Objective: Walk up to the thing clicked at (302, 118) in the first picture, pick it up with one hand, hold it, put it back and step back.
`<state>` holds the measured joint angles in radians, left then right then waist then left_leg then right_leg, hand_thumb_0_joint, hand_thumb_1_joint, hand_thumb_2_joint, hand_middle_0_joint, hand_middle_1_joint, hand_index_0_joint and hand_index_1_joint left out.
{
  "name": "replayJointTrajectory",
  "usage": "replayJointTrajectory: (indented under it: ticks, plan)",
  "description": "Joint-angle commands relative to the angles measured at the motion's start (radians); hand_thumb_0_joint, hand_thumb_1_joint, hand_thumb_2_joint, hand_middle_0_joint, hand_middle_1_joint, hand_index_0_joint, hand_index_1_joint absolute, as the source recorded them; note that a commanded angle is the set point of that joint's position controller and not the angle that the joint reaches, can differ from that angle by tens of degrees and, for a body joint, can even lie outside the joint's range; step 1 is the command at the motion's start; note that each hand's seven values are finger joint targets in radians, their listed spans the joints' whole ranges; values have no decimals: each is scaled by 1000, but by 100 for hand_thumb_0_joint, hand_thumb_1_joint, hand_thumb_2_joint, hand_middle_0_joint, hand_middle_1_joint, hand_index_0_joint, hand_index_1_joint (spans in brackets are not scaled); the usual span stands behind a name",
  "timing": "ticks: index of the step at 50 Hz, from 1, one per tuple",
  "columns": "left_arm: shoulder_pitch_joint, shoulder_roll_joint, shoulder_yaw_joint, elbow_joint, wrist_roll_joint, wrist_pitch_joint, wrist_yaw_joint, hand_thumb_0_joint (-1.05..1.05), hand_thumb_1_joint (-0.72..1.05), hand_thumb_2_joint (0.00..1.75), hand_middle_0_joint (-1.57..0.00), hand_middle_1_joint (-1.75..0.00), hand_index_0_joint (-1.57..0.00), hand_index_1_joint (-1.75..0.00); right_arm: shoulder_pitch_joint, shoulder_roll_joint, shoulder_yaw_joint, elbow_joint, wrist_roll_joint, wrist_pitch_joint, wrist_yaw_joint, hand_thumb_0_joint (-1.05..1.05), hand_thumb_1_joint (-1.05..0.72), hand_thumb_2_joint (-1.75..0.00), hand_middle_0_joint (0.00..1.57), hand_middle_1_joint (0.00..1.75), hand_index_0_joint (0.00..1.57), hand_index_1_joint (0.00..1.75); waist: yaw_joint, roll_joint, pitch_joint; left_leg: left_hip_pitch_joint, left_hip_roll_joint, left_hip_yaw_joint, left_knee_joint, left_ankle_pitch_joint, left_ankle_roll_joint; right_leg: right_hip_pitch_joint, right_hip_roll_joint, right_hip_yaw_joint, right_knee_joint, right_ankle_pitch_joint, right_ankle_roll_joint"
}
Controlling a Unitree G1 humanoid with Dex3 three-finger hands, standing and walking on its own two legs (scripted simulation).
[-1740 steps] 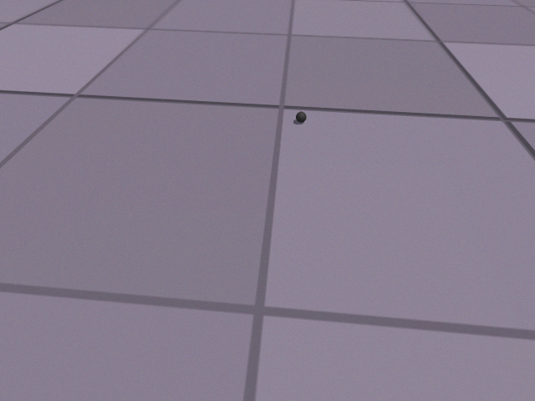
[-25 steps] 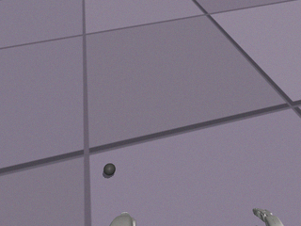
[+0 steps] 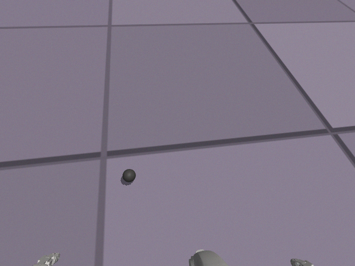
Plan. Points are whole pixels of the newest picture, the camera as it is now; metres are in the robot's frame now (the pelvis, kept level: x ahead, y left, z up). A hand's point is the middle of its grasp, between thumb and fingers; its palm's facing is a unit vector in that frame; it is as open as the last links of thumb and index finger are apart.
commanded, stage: step back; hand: left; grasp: from above
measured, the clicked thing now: (129, 175) +0.67 +0.24 -0.72
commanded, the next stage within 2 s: none
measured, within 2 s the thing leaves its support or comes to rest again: neither
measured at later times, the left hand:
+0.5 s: hand out of the picture -0.07 +0.24 -0.12, palm faces -0.06 -0.89 -0.45, open 7.3 cm
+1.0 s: hand out of the picture -0.25 +0.30 -0.15, palm faces +0.01 -0.93 -0.37, open 7.3 cm
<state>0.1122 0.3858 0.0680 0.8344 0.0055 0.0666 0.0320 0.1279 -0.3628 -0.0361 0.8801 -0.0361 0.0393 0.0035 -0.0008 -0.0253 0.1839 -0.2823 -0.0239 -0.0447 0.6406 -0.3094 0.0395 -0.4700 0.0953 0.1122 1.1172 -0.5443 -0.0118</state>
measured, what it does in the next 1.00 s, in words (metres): walks backwards: right foot, then left foot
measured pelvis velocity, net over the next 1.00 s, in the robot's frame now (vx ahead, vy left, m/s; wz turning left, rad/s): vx -0.34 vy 0.03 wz -0.02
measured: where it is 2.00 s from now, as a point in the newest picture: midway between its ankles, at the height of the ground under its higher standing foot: outside the picture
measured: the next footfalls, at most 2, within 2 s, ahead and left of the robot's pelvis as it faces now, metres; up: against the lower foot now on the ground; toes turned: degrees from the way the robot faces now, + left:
right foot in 0.28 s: -0.10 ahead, -0.13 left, +0.00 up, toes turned -3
left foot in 0.72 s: -0.25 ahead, +0.12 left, +0.00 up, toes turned -1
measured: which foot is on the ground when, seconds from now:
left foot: down 0.00-0.32, up 0.34-0.70, down 0.72-1.00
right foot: up 0.00-0.26, down 0.28-0.76, up 0.78-1.00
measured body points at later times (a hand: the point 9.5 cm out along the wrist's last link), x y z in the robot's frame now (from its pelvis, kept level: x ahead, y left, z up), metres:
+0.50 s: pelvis -0.17 -0.02 +0.01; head -0.13 -0.06 +0.45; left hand -0.07 +0.29 -0.09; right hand -0.12 -0.34 -0.14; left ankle -0.15 +0.14 -0.64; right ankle -0.14 -0.13 -0.73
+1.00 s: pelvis -0.34 +0.03 +0.01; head -0.29 +0.06 +0.45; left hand -0.25 +0.35 -0.13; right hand -0.23 -0.28 -0.09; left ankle -0.29 +0.12 -0.73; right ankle -0.39 -0.13 -0.64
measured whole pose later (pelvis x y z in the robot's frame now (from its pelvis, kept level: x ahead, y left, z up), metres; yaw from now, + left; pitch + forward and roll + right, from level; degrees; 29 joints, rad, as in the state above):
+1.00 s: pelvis -0.34 +0.03 +0.01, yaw -1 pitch -2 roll -2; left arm 0.18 0.40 0.08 0.86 0.01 0.06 0.03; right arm 0.14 -0.35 -0.04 0.86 -0.04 0.05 0.00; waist 0.02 -0.04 0.15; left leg -0.31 -0.01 0.01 0.56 -0.22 0.06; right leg -0.42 0.10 0.13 1.17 -0.45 0.03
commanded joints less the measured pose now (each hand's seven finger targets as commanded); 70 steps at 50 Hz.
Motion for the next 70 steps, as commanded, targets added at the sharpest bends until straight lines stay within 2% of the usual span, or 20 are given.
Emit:
replayJointTrajectory:
  ticks: [1, 8, 14, 16, 17, 18, 22, 29, 36, 38, 39, 43, 48, 52, 57, 58, 60, 61, 65, 70]
  plan:
    - [90, 189, 68, -55, -2, -32, 13, 0, 90, 90, -20, -30, -20, -30, -49, -241, -69, -96, 5, -23, -28, 0, -90, -90, 20, 30, 20, 30, 28, 150, -166, 109, 237, -184, -215, 533, 156, -73, 28, 72, 200, 46, 5]
    - [72, 170, 57, -72, 5, -50, 3, 0, 90, 90, -20, -30, -20, -30, 13, -250, -77, -103, 13, -19, -27, 0, -90, -90, 20, 30, 20, 30, -39, 177, -238, 254, 275, -169, -170, 511, 217, 27, -51, -5, -193, 24, 62]
    - [247, 192, 72, 25, 24, -58, -10, 0, 90, 90, -20, -30, -20, -30, -73, -282, -88, -122, 20, 11, -14, 0, -90, -90, 20, 30, 20, 30, 35, 179, -293, -19, 238, -159, -149, 125, 105, 368, -73, -105, -637, 275, -9]
    - [190, 306, 105, -17, 42, -61, -16, 0, 90, 90, -20, -30, -20, -30, -76, -191, -66, -137, 29, 9, -14, 0, -90, -90, 20, 30, 20, 30, 50, -189, -181, -312, -29, -46, 147, -196, -26, 296, -345, 366, -832, 59, -134]
    - [84, 398, 116, -65, 45, -56, -16, 0, 90, 90, -20, -30, -20, -30, -105, -220, -81, -132, 19, 15, -29, 0, -90, -90, 20, 30, 20, 30, 86, -288, -113, -207, -66, -91, 413, -301, -59, -6, -529, 525, -916, 8, -282]
    - [-10, 378, 113, -95, 40, -59, -8, 0, 90, 90, -20, -30, -20, -30, -67, -260, -96, -111, 20, 19, -31, 0, -90, -90, 20, 30, 20, 30, 40, -265, -44, -146, -28, -164, 553, -246, -59, -150, -540, 535, -953, -60, -286]
    - [-96, 217, 91, -110, 35, -63, -4, 0, 90, 90, -20, -30, -20, -30, 98, -203, -69, -31, 31, 7, -25, 0, -90, -90, 20, 30, 20, 30, -43, -104, -106, -195, -134, -150, 580, -84, -60, 95, -254, 62, -778, 312, -96]
    - [74, 218, 90, -102, 36, -49, 13, 0, 90, 90, -20, -30, -20, -30, 77, -200, -54, -63, 14, -7, -39, 0, -90, -90, 20, 30, 20, 30, 71, -171, -215, -243, -39, -81, 300, -255, -83, 458, -385, 142, -672, 561, -195]
    - [-46, 244, 63, -127, 16, -24, 8, 0, 90, 90, -20, -30, -20, -30, 286, -226, -83, 25, 7, 8, -12, 0, -90, -90, 20, 30, 20, 30, -51, -97, -268, 128, 4, 26, -170, 3, 10, 184, -316, 55, -570, 366, -80]
    - [-55, 176, 46, -139, 3, -28, 13, 0, 90, 90, -20, -30, -20, -30, 137, -366, -103, -34, -23, 10, -2, 0, -90, -90, 20, 30, 20, 30, -33, 337, -174, 31, 354, -463, -369, 53, 171, -75, -41, -162, -187, -45, 6]
    - [-122, 222, 76, -133, 19, -29, 23, 0, 90, 90, -20, -30, -20, -30, 82, -408, -112, -62, -20, 6, 0, 0, -90, -90, 20, 30, 20, 30, -75, 316, -136, -166, 419, -550, -397, 75, 268, 17, -22, -7, 23, -119, 16]
    - [53, 193, 68, -43, -10, -12, 12, 0, 90, 90, -20, -30, -20, -30, -69, -257, -67, -98, -25, -12, -25, 0, -90, -90, 20, 30, 20, 30, 60, 131, -82, -102, 218, -170, -283, 347, 99, -45, 32, 95, 230, 87, -10]
    - [91, 172, 52, -35, 11, -39, 16, 0, 90, 90, -20, -30, -20, -30, 12, -217, -71, -97, 3, -6, -20, 0, -90, -90, 20, 30, 20, 30, -2, 189, -168, 234, 227, -149, -204, 407, 182, -93, -21, 14, -1, 84, 56]
    - [68, 178, 38, -37, 19, -63, 0, 0, 90, 90, -20, -30, -20, -30, 64, -252, -89, -88, -2, -8, -12, 0, -90, -90, 20, 30, 20, 30, -58, 203, -267, 289, 262, -184, -230, 81, 194, 26, -79, -51, -319, 36, 51]
    - [285, 170, 38, 88, 29, -77, -16, 0, 90, 90, -20, -30, -20, -30, -37, -284, -99, -104, 2, 7, -5, 0, -90, -90, 20, 30, 20, 30, 42, 173, -281, 64, 270, -166, -220, -114, 126, 324, -77, -116, -717, 178, -30]
    - [275, 209, 53, 98, 42, -81, -14, 0, 90, 90, -20, -30, -20, -30, -30, -242, -87, -104, 4, 3, -5, 0, -90, -90, 20, 30, 20, 30, 41, 73, -261, -44, 217, -132, -135, -132, 70, 373, -109, -10, -742, 167, -58]
    - [152, 309, 77, 44, 53, -80, -17, 0, 90, 90, -20, -30, -20, -30, -113, -179, -69, -118, 11, -11, -9, 0, -90, -90, 20, 30, 20, 30, 76, -202, -126, -192, 0, -17, 124, -228, -45, 141, -403, 398, -876, -194, -206]
    - [50, 337, 77, 11, 54, -78, -19, 0, 90, 90, -20, -30, -20, -30, -94, -220, -86, -93, 4, -16, -17, 0, -90, -90, 20, 30, 20, 30, 52, -229, -43, -86, 36, -74, 250, -214, -58, -86, -484, 463, -916, -300, -262]
    - [45, 211, 52, 10, 46, -100, -12, 0, 90, 90, -20, -30, -20, -30, -35, -182, -63, -36, 22, -39, -5, 0, -90, -90, 20, 30, 20, 30, 19, -124, -76, -141, -34, -39, 227, -105, -45, 172, -292, 117, -781, 318, -151]
    - [91, 241, 70, 10, 44, -79, -30, 0, 90, 90, -20, -30, -20, -30, 24, -167, -58, -8, 13, -82, -11, 0, -90, -90, 20, 30, 20, 30, 40, -169, -141, -54, -26, 96, -161, -74, -55, 366, -282, 56, -642, 446, -128]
